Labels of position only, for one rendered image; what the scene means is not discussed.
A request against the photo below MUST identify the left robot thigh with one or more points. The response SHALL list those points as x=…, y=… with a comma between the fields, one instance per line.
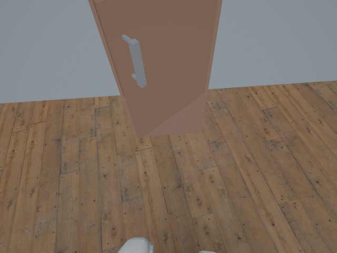
x=137, y=245

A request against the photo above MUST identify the cupboard door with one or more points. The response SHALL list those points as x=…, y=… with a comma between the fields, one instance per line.
x=175, y=38

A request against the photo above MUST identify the handle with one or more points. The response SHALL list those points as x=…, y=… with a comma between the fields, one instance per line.
x=135, y=51

